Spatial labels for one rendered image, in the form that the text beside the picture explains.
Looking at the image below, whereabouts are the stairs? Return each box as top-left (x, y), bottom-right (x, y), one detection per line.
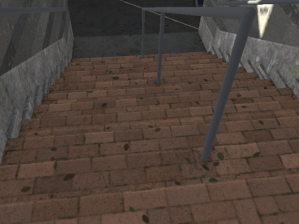
top-left (0, 51), bottom-right (299, 203)

